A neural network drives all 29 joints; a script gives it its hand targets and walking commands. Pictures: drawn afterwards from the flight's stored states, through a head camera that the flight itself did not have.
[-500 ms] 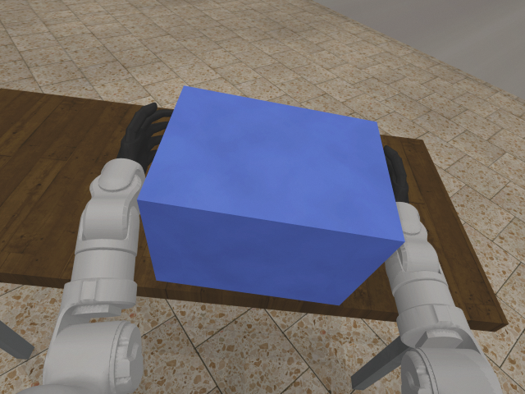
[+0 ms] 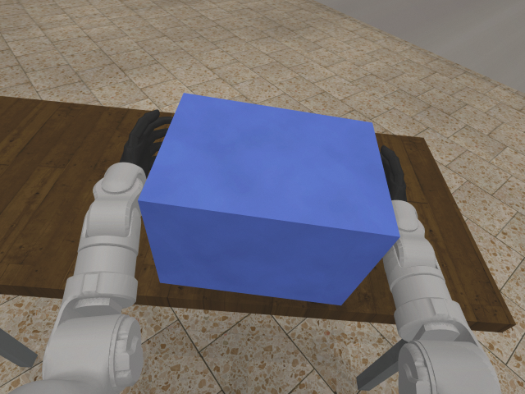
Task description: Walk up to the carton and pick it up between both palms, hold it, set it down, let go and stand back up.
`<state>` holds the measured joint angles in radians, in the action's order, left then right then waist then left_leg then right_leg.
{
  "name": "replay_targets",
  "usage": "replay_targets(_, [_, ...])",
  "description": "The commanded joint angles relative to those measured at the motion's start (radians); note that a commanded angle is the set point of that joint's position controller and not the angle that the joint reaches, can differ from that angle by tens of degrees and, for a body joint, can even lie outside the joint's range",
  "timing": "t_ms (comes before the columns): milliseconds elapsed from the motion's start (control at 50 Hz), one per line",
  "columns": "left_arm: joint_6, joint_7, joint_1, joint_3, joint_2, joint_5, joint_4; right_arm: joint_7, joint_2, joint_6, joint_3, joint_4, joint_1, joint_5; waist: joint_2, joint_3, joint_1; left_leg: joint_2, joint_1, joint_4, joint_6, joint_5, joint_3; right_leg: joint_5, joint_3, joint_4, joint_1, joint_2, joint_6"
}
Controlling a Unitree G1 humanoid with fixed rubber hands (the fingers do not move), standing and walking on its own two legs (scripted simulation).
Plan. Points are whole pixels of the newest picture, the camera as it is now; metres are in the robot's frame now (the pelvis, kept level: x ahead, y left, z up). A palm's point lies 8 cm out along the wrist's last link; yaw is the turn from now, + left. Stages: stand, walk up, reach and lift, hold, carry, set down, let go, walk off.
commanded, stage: set down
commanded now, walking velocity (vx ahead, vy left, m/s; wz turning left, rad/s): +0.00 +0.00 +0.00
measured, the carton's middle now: (265, 203) +0.37 +0.01 +0.10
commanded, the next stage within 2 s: none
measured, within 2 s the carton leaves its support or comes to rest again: rests again in 1.32 s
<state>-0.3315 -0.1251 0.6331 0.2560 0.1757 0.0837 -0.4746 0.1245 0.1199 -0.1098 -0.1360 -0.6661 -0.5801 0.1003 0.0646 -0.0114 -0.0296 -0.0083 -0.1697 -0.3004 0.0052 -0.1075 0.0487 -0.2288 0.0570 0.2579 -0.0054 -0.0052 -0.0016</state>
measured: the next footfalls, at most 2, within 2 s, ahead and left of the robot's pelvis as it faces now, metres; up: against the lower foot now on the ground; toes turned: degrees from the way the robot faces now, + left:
none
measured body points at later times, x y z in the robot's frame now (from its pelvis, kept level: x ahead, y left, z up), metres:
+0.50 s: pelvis +0.00 +0.00 +0.00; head +0.01 +0.04 +0.45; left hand +0.43 +0.20 +0.13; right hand +0.40 -0.19 +0.11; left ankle +0.04 +0.11 -0.75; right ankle -0.06 -0.11 -0.75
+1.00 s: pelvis +0.00 +0.01 +0.00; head +0.04 +0.04 +0.45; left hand +0.45 +0.20 +0.09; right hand +0.40 -0.19 +0.08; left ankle +0.04 +0.11 -0.75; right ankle -0.06 -0.11 -0.75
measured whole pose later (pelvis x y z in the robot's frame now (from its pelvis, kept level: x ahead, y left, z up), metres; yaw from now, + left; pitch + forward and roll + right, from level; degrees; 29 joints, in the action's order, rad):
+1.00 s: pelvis +0.00 +0.01 +0.00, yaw -2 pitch +8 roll -1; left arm -0.01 -0.14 0.83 0.22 0.25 0.04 -1.00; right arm 0.12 0.06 0.02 -0.29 -0.83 -0.65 -0.06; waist 0.06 -0.07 -0.01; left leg -0.02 -0.36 -0.31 0.02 -0.10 0.08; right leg -0.20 0.02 0.27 -0.20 0.00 0.01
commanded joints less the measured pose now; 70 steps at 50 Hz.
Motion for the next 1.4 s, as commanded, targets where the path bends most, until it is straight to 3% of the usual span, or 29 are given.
replay_targets(0, [0.072,-0.071,0.680,-0.397,-0.563,-0.056,0.121,-0.090,-0.518,0.151,0.302,0.375,-0.877,-0.023,-0.099,-0.550,-0.011,0.019,0.438,-0.065,-0.044,0.388,-0.002,0.385,0.033,-0.026,-0.123,0.043,0.055])
replay_targets(60, [0.096,-0.069,0.709,-0.376,-0.566,-0.056,0.065,-0.094,-0.536,0.167,0.302,0.371,-0.925,-0.039,-0.071,-0.591,0.005,0.022,0.398,-0.064,-0.031,0.363,0.001,0.412,0.026,-0.020,-0.100,0.037,0.063])
replay_targets(180, [0.142,-0.084,0.744,-0.278,-0.537,-0.014,-0.085,-0.100,-0.575,0.177,0.226,0.248,-0.902,-0.117,-0.049,-0.544,0.018,0.024,0.305,-0.024,-0.005,0.247,0.028,0.380,0.015,-0.006,-0.063,0.016,0.079])
replay_targets(220, [0.164,-0.080,0.780,-0.293,-0.555,-0.023,-0.065,-0.103,-0.588,0.194,0.238,0.267,-0.935,-0.108,-0.080,-0.624,0.029,0.025,0.301,-0.034,-0.016,0.300,0.028,0.446,0.012,0.014,-0.039,0.020,0.075])
replay_targets(300, [0.189,-0.065,0.786,-0.323,-0.573,-0.040,-0.126,-0.109,-0.586,0.217,0.232,0.272,-0.970,-0.108,-0.109,-0.676,0.026,0.018,0.348,-0.064,-0.033,0.354,0.020,0.434,0.018,0.005,-0.091,0.028,0.063])
replay_targets(400, [0.199,-0.068,0.776,-0.297,-0.549,-0.015,-0.165,-0.107,-0.562,0.204,0.182,0.154,-0.882,-0.124,-0.134,-0.579,0.007,0.006,0.395,-0.072,-0.045,0.384,0.022,0.353,0.023,-0.021,-0.158,0.028,0.045])
replay_targets(500, [0.212,-0.089,0.801,-0.263,-0.536,-0.017,-0.196,-0.101,-0.584,0.206,0.164,0.172,-0.923,-0.146,-0.099,-0.610,0.010,0.013,0.328,-0.057,-0.033,0.351,0.027,0.423,0.017,0.002,-0.103,0.023,0.065])
replay_targets(600, [0.246,-0.081,0.808,-0.292,-0.559,-0.032,-0.241,-0.104,-0.580,0.230,0.144,0.169,-0.928,-0.167,-0.116,-0.642,-0.007,-0.003,0.379,-0.077,-0.057,0.428,0.021,0.418,0.029,-0.002,-0.137,0.037,0.046])
replay_targets(680, [0.284,-0.062,0.847,-0.319,-0.575,-0.054,-0.201,-0.111,-0.604,0.248,0.184,0.180,-0.924,-0.145,-0.138,-0.755,0.005,-0.003,0.423,-0.116,-0.064,0.524,0.015,0.452,0.028,0.001,-0.161,0.043,0.036])
replay_targets(740, [0.299,-0.075,0.838,-0.279,-0.550,-0.040,-0.279,-0.111,-0.622,0.241,0.192,0.174,-0.933,-0.158,-0.111,-0.719,0.019,0.000,0.341,-0.095,-0.042,0.444,0.016,0.480,0.011,0.019,-0.120,0.026,0.051])
replay_targets(800, [0.323,-0.074,0.829,-0.259,-0.539,-0.038,-0.330,-0.112,-0.641,0.250,0.212,0.175,-0.939,-0.156,-0.093,-0.748,0.038,0.001,0.305,-0.097,-0.031,0.449,0.021,0.521,-0.001,0.035,-0.091,0.024,0.052])
replay_targets(860, [0.346,-0.085,0.840,-0.242,-0.515,-0.034,-0.355,-0.107,-0.651,0.247,0.208,0.135,-0.899,-0.163,-0.090,-0.708,0.030,0.000,0.294,-0.099,-0.027,0.472,0.023,0.563,-0.006,0.045,-0.081,0.018,0.060])
replay_targets(900, [0.360,-0.079,0.858,-0.258,-0.531,-0.043,-0.331,-0.109,-0.658,0.262,0.218,0.163,-0.919,-0.153,-0.117,-0.778,0.044,-0.006,0.313,-0.107,-0.039,0.522,0.017,0.569,-0.003,0.052,-0.096,0.025,0.052])
replay_targets(1000, [0.400,-0.072,0.862,-0.279,-0.527,-0.057,-0.340,-0.112,-0.667,0.269,0.224,0.115,-0.868,-0.159,-0.123,-0.787,0.025,-0.014,0.371,-0.136,-0.047,0.584,0.008,0.564,-0.002,0.044,-0.146,0.028,0.045])
replay_targets(1060, [0.406,-0.077,0.863,-0.286,-0.526,-0.060,-0.329,-0.106,-0.655,0.276,0.220,0.101,-0.858,-0.149,-0.152,-0.777,0.019,-0.012,0.355,-0.129,-0.054,0.569,0.006,0.562,-0.005,0.042,-0.160,0.025,0.041])
replay_targets(1100, [0.401,-0.087,0.850,-0.256,-0.499,-0.048,-0.398,-0.102,-0.650,0.265,0.200,0.076,-0.848,-0.166,-0.120,-0.699,0.014,-0.011,0.338,-0.119,-0.043,0.514,0.010,0.509,-0.007,0.027,-0.152,0.018,0.045])
replay_targets(1140, [0.409,-0.091,0.841,-0.256,-0.505,-0.047,-0.376,-0.100,-0.654,0.271,0.206,0.085,-0.851,-0.163,-0.118,-0.715,0.024,-0.012,0.331,-0.114,-0.042,0.530,0.007,0.548,-0.005,0.040,-0.135,0.020,0.048])
replay_targets(1200, [0.421,-0.083,0.867,-0.259,-0.511,-0.052,-0.418,-0.105,-0.654,0.280,0.182,0.083,-0.876,-0.173,-0.120,-0.728,0.017,-0.012,0.320,-0.115,-0.044,0.485,0.009,0.485,-0.007,0.023,-0.161,0.019,0.040])
replay_targets(1260, [0.447,-0.083,0.882,-0.265,-0.527,-0.061,-0.409,-0.105,-0.677,0.298,0.188,0.106,-0.890,-0.191,-0.107,-0.783,0.018,-0.012,0.300,-0.124,-0.039,0.507,0.007,0.538,-0.006,0.042,-0.136,0.019,0.047])
replay_targets(1340, [0.469,-0.089,0.906,-0.234,-0.500,-0.043,-0.456,-0.111,-0.678,0.292,0.158,0.024,-0.853,-0.211,-0.101,-0.733,0.007,-0.011,0.237,-0.093,-0.031,0.401,0.008,0.522,-0.012,0.052,-0.119,0.004,0.055])
replay_targets(1380, [0.481,-0.088,0.908,-0.242,-0.499,-0.053,-0.446,-0.113,-0.681,0.301,0.167,0.034,-0.861,-0.200,-0.097,-0.748,0.015,-0.015,0.258,-0.099,-0.031,0.422,0.009,0.509,-0.010,0.051,-0.139,0.008,0.053])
